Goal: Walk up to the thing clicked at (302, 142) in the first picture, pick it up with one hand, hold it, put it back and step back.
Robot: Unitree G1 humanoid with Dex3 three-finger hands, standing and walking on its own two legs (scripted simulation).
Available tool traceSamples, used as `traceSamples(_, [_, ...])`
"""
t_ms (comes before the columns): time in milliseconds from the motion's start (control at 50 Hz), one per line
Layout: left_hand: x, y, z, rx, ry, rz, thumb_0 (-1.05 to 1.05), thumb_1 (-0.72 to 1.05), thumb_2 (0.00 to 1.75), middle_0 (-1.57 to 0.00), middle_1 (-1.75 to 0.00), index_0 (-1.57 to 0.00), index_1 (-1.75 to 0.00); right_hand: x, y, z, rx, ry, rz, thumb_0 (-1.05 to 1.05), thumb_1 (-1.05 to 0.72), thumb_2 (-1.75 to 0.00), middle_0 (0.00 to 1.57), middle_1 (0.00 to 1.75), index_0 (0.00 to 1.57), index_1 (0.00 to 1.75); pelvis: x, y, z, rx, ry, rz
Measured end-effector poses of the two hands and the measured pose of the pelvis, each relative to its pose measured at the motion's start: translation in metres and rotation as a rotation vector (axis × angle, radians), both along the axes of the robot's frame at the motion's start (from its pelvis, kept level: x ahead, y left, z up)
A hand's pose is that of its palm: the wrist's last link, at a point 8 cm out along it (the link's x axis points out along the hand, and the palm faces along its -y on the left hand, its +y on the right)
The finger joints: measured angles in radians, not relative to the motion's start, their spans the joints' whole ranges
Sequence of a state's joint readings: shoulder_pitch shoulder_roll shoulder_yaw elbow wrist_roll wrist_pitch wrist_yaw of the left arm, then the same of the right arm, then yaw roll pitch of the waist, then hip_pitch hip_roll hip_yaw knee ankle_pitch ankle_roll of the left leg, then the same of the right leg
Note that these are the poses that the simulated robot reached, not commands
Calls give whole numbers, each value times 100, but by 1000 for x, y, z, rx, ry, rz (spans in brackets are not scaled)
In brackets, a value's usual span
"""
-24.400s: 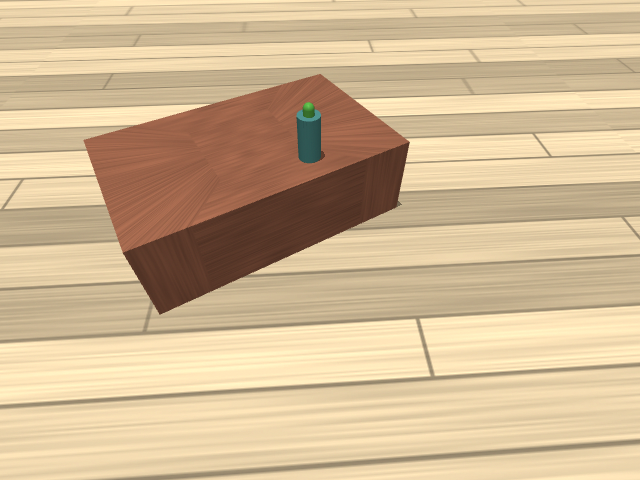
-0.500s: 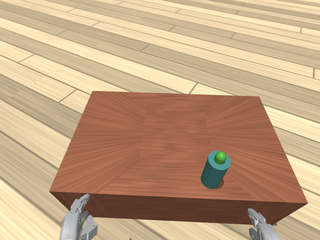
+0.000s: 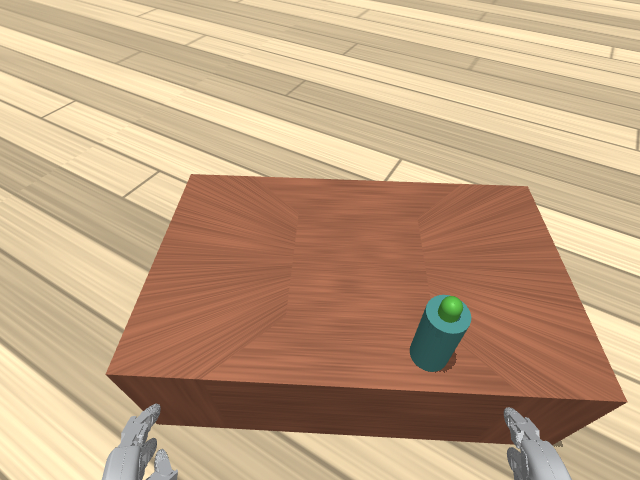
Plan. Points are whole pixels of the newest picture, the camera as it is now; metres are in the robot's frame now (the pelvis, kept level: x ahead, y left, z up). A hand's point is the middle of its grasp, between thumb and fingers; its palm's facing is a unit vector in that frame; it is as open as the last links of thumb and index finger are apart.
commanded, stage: home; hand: right
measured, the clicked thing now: (440, 329) +0.46 -0.22 -0.25
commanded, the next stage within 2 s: none
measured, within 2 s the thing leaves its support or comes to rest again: neither
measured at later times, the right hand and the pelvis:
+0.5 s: hand out of the picture +0.16 -0.20 -0.05, palm faces +0.05 +0.98 -0.21, open 17.7 cm; pelvis -0.01 -0.02 +0.00, yaw +0 degrees
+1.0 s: hand (499, 474) +0.17 -0.19 -0.05, palm faces +0.05 +0.97 -0.22, open 17.6 cm; pelvis +0.01 -0.01 +0.00, yaw +0 degrees
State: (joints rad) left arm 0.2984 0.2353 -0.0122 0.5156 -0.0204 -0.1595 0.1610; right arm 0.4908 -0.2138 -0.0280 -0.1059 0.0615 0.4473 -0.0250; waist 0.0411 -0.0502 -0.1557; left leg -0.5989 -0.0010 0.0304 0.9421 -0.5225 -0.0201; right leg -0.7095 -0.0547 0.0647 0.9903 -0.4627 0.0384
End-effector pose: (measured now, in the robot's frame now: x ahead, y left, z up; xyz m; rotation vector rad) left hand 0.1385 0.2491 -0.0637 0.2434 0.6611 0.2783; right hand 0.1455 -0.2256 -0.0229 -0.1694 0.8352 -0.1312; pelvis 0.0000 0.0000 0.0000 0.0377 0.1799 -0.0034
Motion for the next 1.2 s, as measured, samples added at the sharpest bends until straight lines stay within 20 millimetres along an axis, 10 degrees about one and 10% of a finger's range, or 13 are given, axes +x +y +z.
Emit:
traceSamples(480, [6,-27,4,7,-57,-30,2,89,90,-20,-30,-21,-30,-5,-19,2,-12,-12,7,-2,59,-1,5,4,5,4,-8,-16,-3,15,2,1])
traceSamples(1200, [19,-12,2,8,-46,-22,2,89,90,-20,-30,-21,-30,5,-8,4,-14,-9,-1,-1,55,-4,6,5,6,5,6,-5,-2,5,13,-2])
